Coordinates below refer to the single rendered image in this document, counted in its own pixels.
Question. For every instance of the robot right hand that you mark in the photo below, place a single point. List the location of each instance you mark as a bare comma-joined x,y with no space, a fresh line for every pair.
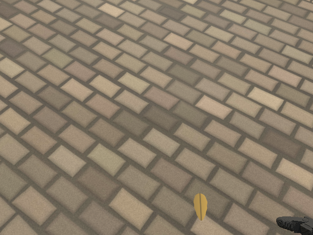
302,225

